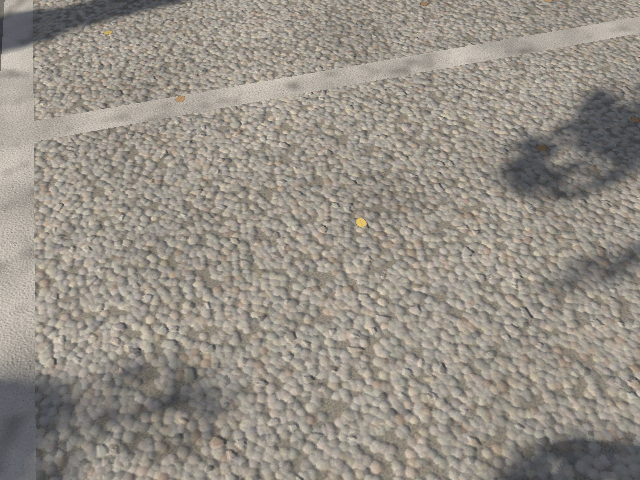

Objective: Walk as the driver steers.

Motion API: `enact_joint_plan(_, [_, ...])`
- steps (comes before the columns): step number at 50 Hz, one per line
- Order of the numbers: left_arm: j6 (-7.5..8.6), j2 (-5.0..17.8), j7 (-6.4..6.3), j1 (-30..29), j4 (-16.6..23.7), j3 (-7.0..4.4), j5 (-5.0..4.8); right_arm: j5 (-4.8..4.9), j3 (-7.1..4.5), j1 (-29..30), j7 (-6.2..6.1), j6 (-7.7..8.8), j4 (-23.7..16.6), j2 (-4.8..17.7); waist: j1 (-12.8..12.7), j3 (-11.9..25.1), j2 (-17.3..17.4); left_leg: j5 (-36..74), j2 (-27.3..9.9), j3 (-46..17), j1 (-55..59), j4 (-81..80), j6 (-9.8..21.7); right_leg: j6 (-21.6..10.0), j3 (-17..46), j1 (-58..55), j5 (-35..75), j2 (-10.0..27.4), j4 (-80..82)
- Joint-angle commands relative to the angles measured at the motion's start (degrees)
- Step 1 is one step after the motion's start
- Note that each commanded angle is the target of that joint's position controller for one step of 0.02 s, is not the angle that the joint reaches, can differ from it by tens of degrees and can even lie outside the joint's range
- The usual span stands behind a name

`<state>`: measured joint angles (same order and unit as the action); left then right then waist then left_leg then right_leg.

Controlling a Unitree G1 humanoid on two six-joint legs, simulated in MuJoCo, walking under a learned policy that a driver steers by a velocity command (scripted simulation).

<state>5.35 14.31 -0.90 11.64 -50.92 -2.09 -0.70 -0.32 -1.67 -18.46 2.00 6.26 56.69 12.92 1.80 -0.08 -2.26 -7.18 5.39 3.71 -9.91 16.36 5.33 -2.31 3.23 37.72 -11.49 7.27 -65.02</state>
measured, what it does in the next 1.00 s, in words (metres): walks ahead: right foot, then left foot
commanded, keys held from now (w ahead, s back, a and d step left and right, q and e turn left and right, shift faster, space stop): w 1.00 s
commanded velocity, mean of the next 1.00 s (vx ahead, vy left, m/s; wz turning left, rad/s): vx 0.50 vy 0.00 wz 0.00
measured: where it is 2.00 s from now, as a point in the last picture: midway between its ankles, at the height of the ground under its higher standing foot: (323, 280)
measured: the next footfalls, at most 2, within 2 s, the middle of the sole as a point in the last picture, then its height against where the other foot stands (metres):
right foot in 0.30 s outside the picture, level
left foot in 0.86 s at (289, 421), level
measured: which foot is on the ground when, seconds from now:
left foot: down 0.00-0.32, up 0.34-0.84, down 0.86-1.00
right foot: up 0.00-0.28, down 0.30-0.88, up 0.90-1.00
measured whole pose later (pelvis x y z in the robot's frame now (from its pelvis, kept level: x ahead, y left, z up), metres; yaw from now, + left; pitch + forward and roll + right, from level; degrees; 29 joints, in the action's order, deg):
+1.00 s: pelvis +0.55 -0.01 -0.01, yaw +1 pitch +1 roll +0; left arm 5.6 14.7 -0.2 16.9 -55.1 -2.9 -1.4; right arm 0.0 -3.1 -10.2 2.0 5.7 51.8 13.8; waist 0.1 -1.4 -1.7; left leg -8.5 1.8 3.7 -19.8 26.6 3.8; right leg -2.9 1.6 24.6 -20.0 3.1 -68.0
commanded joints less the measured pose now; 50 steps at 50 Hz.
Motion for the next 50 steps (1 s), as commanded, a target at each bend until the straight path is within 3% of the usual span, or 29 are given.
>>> enact_joint_plan(1, [-0.24, 2.54, -0.39, 1.87, 2.45, -0.73, 0.7, 0.1, -1.23, 2.28, -1.13, 0.98, -3.16, 7.63, -2.66, -3.12, 4.3, 4.03, -16.08, -11.99, -5.85, -11.62, 9.78, 1.58, 0.1, 1.36, 9.09, 2.4, 8.19])
enact_joint_plan(5, [0.41, 1.64, 0.31, -7.33, 4.83, -0.36, 0.18, 1.0, -1.49, -2.31, -1.96, 0.23, -2.17, 9.18, 0.68, -3.12, 4.42, 4.87, -15.17, -9.22, -0.88, -10.64, 7.22, 2.03, -2.08, -0.44, 17.52, -0.2, 24.56])
enact_joint_plan(10, [0.94, 2.42, 2.05, -14.36, 7.67, -0.15, -0.58, 1.5, -1.81, -6.51, -2.1, -0.97, -0.24, 9.71, 2.79, -4.72, 5.27, 3.49, -18.72, -10.24, 8.37, -6.54, 6.44, 0.94, -2.46, -0.18, 12.59, -1.85, 33.13])
enact_joint_plan(12, [1.46, 3.65, 2.65, -13.12, 8.03, -0.53, -0.59, 1.54, -2.17, -5.98, -2.24, -1.57, -0.15, 10.4, 1.3, -3.94, 6.03, 6.39, -20.11, -11.02, 10.91, -3.43, 5.53, -0.68, -2.93, -3.34, 7.98, -2.78, 35.5])
enact_joint_plan(13, [1.69, 4.68, 2.74, -10.11, 7.44, -1.06, -0.54, 1.51, -2.28, -4.88, -2.27, -1.88, -0.37, 10.84, -0.74, -2.36, 6.67, 12.81, -19.81, -10.52, 11.03, -0.02, 4.8, -1.63, -4.12, -8.22, 6.34, -4.12, 36.64])
enact_joint_plan(14, [1.83, 6.61, 2.59, -3.13, 5.38, -2.24, -0.43, 1.28, -2.02, -3.75, -2.26, -2.19, -0.73, 10.28, -4.43, 1.62, 6.29, 22.31, -17.25, -8.3, 10.03, 8.25, 3.52, -3.02, -5.66, -17.55, 5.85, -6.08, 37.91])
enact_joint_plan(15, [1.95, 10.52, 2.15, 8.44, 2.34, -3.82, -0.14, 0.5, -1.11, -3.14, -2.23, -2.2, -1.81, 8.15, -8.88, 9.6, 3.72, 21.7, -13.77, -5.17, 2.45, 23.14, 1.57, -5.98, -1.15, -34.05, 7.34, -2.05, 36.35])
enact_joint_plan(16, [1.49, 17.04, 1.99, 16.71, 0.75, -5.48, 0.83, 0.28, 0.84, -8.74, -1.73, -1.05, -2.85, 1.85, -8.44, 18.4, -9.79, 1.61, -4.52, -0.42, -21.82, 46.93, -3.09, -14.65, 22.91, -58.08, 1.25, 12.55, 38.87])
enact_joint_plan(17, [1.36, 13.31, 2.22, 17.93, 0.38, -4.37, 0.69, 1.05, 0.82, -9.11, -1.45, 0.54, -2.11, 2.9, -8.59, 22.3, -12.87, -24.18, -2.33, -8.88, -30.91, 56.87, -2.73, -17.04, 39.25, -61.24, -3.59, 16.36, 47.38])
enact_joint_plan(18, [1.49, 9.59, 2.25, 12.96, 1.16, -3.11, 0.4, 2.61, -0.75, -4.08, -1.21, 1.39, -3.46, 8.77, -7.61, 14.07, -8.65, -21.16, -6.07, -10.69, -35.85, 60.93, -1.42, -13.8, 31.93, -54.48, -4.38, 14.51, 47.97])
enact_joint_plan(19, [1.36, 7.48, 2.26, 7.16, 2.59, -2.34, 0.27, 2.8, -0.93, -0.14, -1.39, 1.54, -4.64, 9.37, -5.84, 8.86, -4.72, -15.51, -9.38, -8.86, -35.1, 59.31, -0.94, -11.85, 23.28, -45.92, -0.21, 12.32, 48.95])
enact_joint_plan(20, [1.28, 5.62, 2.58, 3.07, 3.21, -1.71, 0.46, 1.99, -1.14, 1.96, -1.77, 1.19, -4.9, 8.62, -4.18, 4.95, -1.16, -11.19, -11.41, -7.84, -32.76, 55.63, -1.23, -10.85, 17.33, -38.08, 3.94, 9.64, 51.24])
enact_joint_plan(21, [1.45, 4.3, 2.82, 1.23, 3.28, -1.3, 0.79, 1.41, -1.49, 1.5, -2.06, 0.37, -4.84, 7.79, -2.24, 3.13, -2.0, -8.29, -13.17, -8.01, -29.22, 52.07, -1.45, -9.78, 12.93, -32.98, 6.46, 7.36, 53.27])
enact_joint_plan(23, [1.69, 3.98, 3.09, 2.01, 2.0, -1.29, 0.97, 1.23, -1.33, -0.63, -2.18, -1.15, -4.1, 5.17, -0.66, 1.97, -2.6, -5.62, -13.51, -7.08, -25.38, 49.54, -2.25, -10.07, 8.39, -28.34, 10.79, 5.23, 55.87])
enact_joint_plan(26, [1.78, 6.2, 2.29, 5.33, 0.05, -1.9, 1.04, 0.77, -1.7, 3.45, -2.44, -1.81, -5.82, 5.25, -0.74, -0.25, -0.99, 0.23, -13.89, -6.82, -30.18, 43.15, -3.56, -10.87, 4.92, -29.11, 17.7, 5.11, 57.36])
enact_joint_plan(32, [0.86, 7.28, 0.82, 10.3, -2.15, -1.95, 0.36, 0.88, -1.32, 16.14, -1.66, -1.23, -9.55, 3.7, -4.15, -2.89, -1.14, 13.46, -11.86, -4.66, -30.38, 23.26, -4.18, -8.94, 0.5, -32.12, 14.78, 3.72, 59.02])
enact_joint_plan(37, [-0.2, 7.78, 0.39, 14.28, -4.8, -2.37, -0.18, 1.48, -0.98, 23.23, -0.22, -0.6, -12.35, 4.0, -5.85, -5.59, -1.21, 10.42, -10.68, -4.49, -31.9, 15.82, -2.78, -8.61, 0.76, -40.46, 14.29, 6.97, 56.36])
enact_joint_plan(40, [-0.95, 8.74, 0.04, 13.06, -5.08, -2.93, -0.35, 1.54, -1.44, 21.77, 0.59, 0.0, -12.74, 5.46, -3.77, -4.08, -2.1, 4.39, -9.1, -3.31, -26.62, 13.41, -0.74, -7.37, 0.72, -43.5, 22.1, 8.33, 51.83])
enact_joint_plan(41, [-1.19, 9.31, 0.02, 11.85, -4.82, -3.08, -0.3, 1.49, -2.08, 18.35, 0.55, 0.14, -11.94, 6.71, -1.68, -1.77, -2.99, 2.96, -7.28, -1.74, -20.46, 12.99, 0.14, -6.7, 0.01, -43.25, 31.05, 7.74, 47.95])
enact_joint_plan(42, [-1.53, 8.86, 0.04, 10.63, -4.53, -2.88, -0.14, 1.37, -3.29, 10.78, 0.31, 0.16, -9.6, 8.6, 2.29, 2.6, -2.77, 3.17, -5.11, 0.05, -10.0, 12.17, 1.45, -5.48, -1.99, -41.41, 39.27, 5.27, 39.23])
enact_joint_plan(43, [-1.61, 7.31, 0.07, 10.26, -3.64, -2.15, 0.42, 1.12, -4.73, -0.06, -0.18, 0.09, -6.56, 11.98, 6.42, 9.85, -0.56, 4.66, -8.63, -4.02, 6.85, 13.99, 3.94, -3.58, -4.19, -32.67, 34.74, 2.05, 25.23])
enact_joint_plan(44, [-0.61, 1.24, 0.73, 16.78, -3.02, -0.33, 0.72, 0.01, -6.16, -8.22, -0.57, -0.28, -5.04, 17.66, 5.19, 19.04, 12.06, -2.73, -23.83, -28.8, 31.0, 11.94, 12.68, 0.74, -6.61, -8.6, 11.19, -6.93, 1.25])
enact_joint_plan(45, [1.0, 0.76, 1.08, 16.84, -3.79, 0.08, 0.13, 0.53, -5.03, -8.64, -0.42, -0.42, -4.8, 14.74, 5.08, 23.55, 16.97, -7.5, -28.49, -46.45, 34.45, 2.01, 15.1, 0.76, 1.84, 0.69, -20.69, -10.86, -9.42])
enact_joint_plan(46, [1.99, 6.38, 1.33, 11.58, -2.29, -1.45, -1.53, 1.03, -3.96, -4.22, -0.43, -0.24, -5.27, 11.37, 4.64, 15.47, 13.28, -9.92, -26.42, -39.68, 27.91, 0.99, 11.78, -0.56, 4.09, 5.98, -18.65, -7.02, -13.71])
enact_joint_plan(47, [2.32, 7.43, 1.12, 7.02, -0.78, -1.63, -1.97, 1.04, -3.28, 1.3, -0.5, -0.24, -6.67, 9.28, 2.98, 9.23, 9.3, -6.7, -24.56, -31.2, 18.57, -0.14, 9.66, -1.31, 1.95, 6.11, -13.16, -3.64, -11.91])
enact_joint_plan(48, [2.08, 7.04, 0.65, 4.67, -0.41, -1.92, -1.17, 0.55, -2.68, 5.44, -0.23, -0.13, -7.21, 7.42, 1.07, 4.93, 5.23, -2.27, -22.22, -25.12, 9.51, -2.27, 8.51, -1.26, 0.83, 3.46, -8.41, -1.22, -8.13])
enact_joint_plan(50, [0.37, 4.79, 0.2, 6.87, -0.95, -2.28, -0.39, -0.25, -2.02, 7.79, 0.18, 0.25, -6.86, 5.15, -2.38, 2.68, 7.17, 1.36, -18.68, -18.37, 0.37, -5.9, 7.26, -1.18, 1.15, -3.55, -3.95, 1.3, -2.92])
Velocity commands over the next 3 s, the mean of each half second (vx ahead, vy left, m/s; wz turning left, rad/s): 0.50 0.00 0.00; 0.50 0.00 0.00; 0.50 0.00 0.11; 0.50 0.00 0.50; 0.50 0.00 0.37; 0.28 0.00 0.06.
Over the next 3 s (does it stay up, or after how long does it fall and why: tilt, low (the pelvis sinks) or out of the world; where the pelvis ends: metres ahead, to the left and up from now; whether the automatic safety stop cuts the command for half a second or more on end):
stays up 1.53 0.25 -0.01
